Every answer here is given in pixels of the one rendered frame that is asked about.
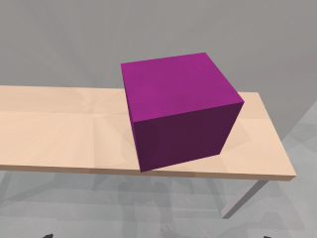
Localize carton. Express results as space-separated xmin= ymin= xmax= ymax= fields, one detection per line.
xmin=120 ymin=53 xmax=245 ymax=173

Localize table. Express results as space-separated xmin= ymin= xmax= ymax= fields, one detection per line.
xmin=0 ymin=85 xmax=296 ymax=219

